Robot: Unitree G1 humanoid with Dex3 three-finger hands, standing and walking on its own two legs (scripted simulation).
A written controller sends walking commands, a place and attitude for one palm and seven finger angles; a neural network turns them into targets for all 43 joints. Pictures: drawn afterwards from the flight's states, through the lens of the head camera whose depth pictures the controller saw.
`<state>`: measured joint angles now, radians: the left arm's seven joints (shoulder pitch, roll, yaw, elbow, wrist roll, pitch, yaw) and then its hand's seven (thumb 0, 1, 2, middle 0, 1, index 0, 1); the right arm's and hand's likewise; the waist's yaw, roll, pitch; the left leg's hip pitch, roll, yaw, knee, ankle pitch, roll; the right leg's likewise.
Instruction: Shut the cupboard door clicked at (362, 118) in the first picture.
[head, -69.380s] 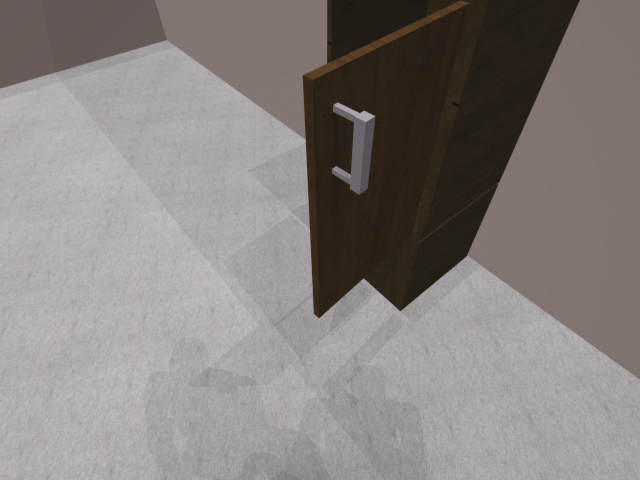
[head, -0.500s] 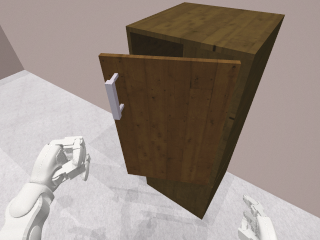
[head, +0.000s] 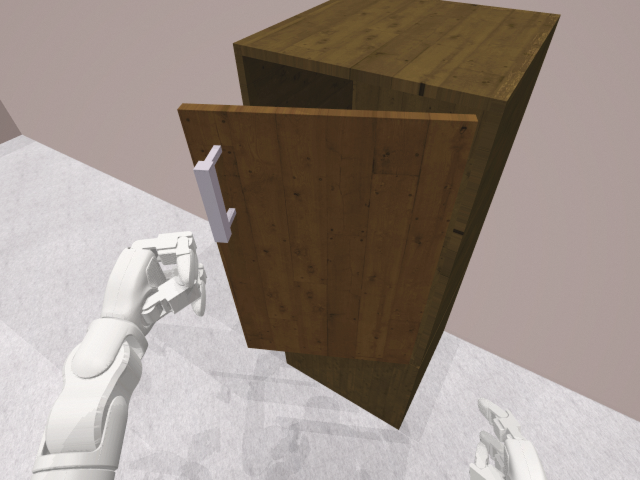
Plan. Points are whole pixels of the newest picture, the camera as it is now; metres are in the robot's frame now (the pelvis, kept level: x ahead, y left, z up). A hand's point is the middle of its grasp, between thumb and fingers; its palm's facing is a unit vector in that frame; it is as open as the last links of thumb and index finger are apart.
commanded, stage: bring the fist close to the handle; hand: left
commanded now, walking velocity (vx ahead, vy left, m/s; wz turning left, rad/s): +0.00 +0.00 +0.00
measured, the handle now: (219, 195) +0.45 +0.18 +0.14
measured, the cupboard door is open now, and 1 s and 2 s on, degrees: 25 25 11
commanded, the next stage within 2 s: push the door shut along its arc in 0.88 s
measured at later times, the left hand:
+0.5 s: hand (224, 247) +0.34 +0.15 +0.15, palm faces -0.04 -1.00 -0.04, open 3.1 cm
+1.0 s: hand (220, 241) +0.35 +0.15 +0.15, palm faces -0.03 -1.00 -0.04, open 3.1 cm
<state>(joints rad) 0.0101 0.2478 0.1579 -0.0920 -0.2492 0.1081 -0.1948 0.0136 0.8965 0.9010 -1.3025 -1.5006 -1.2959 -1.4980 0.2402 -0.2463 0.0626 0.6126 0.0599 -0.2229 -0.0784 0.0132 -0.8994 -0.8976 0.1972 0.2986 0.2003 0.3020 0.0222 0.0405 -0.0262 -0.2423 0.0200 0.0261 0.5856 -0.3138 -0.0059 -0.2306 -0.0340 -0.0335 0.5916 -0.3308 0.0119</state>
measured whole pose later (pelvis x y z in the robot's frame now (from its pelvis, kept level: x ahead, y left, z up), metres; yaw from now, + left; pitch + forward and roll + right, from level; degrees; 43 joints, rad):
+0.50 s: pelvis +0.00 +0.00 +0.00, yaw +0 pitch -1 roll +0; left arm -0.25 0.24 0.13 0.16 -0.21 0.14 -0.15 0.01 0.90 0.90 -1.30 -1.50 -1.30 -1.50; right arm 0.21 -0.25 0.06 0.62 0.06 -0.12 -0.07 0.01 -0.90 -0.90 0.20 0.30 0.20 0.30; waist 0.00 0.04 -0.03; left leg -0.24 0.02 0.03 0.57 -0.31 -0.01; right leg -0.23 -0.03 -0.03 0.58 -0.33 0.01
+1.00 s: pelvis +0.00 -0.01 +0.00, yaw +0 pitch -1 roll +0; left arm -0.27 0.25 0.17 0.23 -0.22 0.06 -0.16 0.01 0.90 0.90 -1.30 -1.50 -1.30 -1.50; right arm 0.23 -0.26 0.04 0.63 0.07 -0.11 -0.07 0.01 -0.90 -0.90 0.20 0.30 0.20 0.30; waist 0.00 0.04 -0.02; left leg -0.24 0.03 0.03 0.56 -0.30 -0.01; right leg -0.23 -0.02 -0.03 0.57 -0.32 0.00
